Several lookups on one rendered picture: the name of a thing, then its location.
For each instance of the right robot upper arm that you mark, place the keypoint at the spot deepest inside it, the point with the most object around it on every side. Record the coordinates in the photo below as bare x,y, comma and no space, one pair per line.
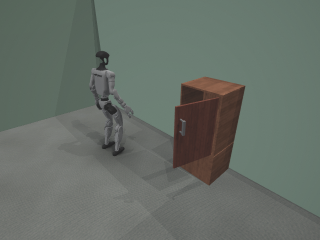
111,80

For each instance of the right robot hand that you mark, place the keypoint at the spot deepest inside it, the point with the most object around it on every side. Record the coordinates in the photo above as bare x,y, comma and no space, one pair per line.
128,109

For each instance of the left robot forearm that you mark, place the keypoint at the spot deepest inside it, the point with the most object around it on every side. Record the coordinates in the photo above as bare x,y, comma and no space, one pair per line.
94,91

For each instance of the robot right shin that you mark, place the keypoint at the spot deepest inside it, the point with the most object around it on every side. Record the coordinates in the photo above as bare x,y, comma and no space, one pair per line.
118,137

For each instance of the handle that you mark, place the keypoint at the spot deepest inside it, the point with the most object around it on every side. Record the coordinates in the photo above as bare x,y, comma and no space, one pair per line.
183,129

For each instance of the right robot forearm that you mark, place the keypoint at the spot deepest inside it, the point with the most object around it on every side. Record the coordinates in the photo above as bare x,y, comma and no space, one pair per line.
118,98

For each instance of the right robot thigh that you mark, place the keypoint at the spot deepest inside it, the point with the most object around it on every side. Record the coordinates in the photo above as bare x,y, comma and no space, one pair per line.
117,115

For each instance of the cupboard door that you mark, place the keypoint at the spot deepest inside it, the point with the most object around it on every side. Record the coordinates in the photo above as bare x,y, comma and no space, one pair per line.
197,142

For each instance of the left robot upper arm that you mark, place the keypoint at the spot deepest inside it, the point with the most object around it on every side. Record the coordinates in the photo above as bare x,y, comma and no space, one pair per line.
92,79

